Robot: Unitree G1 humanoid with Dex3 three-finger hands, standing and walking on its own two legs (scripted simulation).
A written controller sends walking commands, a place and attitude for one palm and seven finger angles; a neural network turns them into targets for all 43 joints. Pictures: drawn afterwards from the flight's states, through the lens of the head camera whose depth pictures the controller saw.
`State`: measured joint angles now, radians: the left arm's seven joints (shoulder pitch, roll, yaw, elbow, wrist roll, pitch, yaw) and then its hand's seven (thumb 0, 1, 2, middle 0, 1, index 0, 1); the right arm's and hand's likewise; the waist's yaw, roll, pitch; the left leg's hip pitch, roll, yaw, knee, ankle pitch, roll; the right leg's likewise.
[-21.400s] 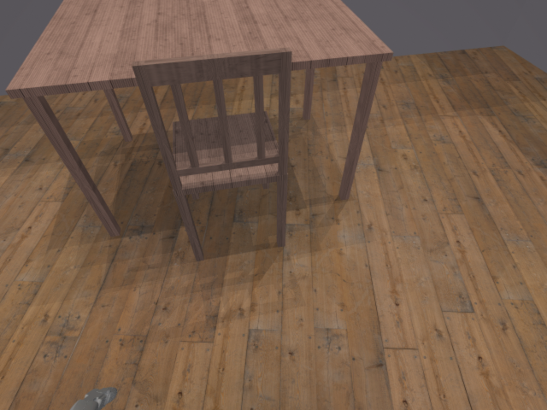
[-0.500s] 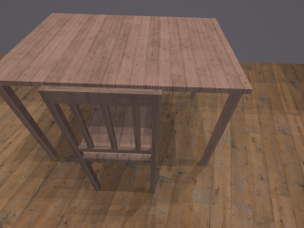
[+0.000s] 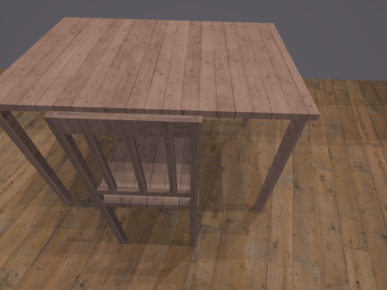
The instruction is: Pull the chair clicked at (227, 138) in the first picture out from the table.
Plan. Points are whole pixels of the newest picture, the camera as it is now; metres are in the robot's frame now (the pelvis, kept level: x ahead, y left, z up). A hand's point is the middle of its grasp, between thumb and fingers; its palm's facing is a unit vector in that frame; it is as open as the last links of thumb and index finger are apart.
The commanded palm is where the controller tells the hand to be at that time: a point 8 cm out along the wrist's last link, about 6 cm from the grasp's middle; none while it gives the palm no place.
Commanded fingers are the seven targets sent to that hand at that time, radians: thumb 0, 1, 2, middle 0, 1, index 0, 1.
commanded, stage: look again from close up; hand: left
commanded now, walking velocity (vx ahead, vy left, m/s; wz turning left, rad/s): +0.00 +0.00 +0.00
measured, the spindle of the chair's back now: (137, 165) +0.48 +0.21 -0.11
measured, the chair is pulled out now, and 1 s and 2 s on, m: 0.00 0.00 0.00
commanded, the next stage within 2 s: raise the hand toward the chair's back in 1.12 s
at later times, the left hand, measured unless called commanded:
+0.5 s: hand out of the picture +0.03 +0.21 -0.17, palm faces +0.01 -0.96 -0.27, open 7.3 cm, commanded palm none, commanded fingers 0.00 0.90 0.90 -0.20 -0.30 -0.20 -0.30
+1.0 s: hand out of the picture +0.04 +0.21 -0.17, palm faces +0.01 -0.96 -0.28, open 7.3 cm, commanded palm none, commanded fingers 0.00 0.90 0.90 -0.20 -0.30 -0.20 -0.30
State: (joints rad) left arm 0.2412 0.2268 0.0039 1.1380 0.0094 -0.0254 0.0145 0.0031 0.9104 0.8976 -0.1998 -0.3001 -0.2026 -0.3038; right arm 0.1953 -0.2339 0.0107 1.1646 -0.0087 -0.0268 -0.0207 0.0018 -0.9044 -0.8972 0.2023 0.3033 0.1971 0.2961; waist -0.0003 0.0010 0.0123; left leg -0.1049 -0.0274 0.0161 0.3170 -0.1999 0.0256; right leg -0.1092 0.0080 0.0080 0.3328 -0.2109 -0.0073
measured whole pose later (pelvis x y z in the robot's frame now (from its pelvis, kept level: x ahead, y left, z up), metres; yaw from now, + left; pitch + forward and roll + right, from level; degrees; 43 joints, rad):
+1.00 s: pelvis +0.01 -0.01 +0.00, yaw +0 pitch -1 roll +0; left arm 0.21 0.27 0.01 1.13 0.01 -0.03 0.01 0.00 0.91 0.90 -0.20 -0.30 -0.20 -0.30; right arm 0.16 -0.27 0.01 1.15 -0.01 -0.02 -0.02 0.00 -0.90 -0.90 0.20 0.30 0.20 0.30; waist 0.00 0.00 0.00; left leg -0.08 -0.01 0.01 0.29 -0.20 0.01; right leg -0.08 0.02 0.00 0.30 -0.20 -0.02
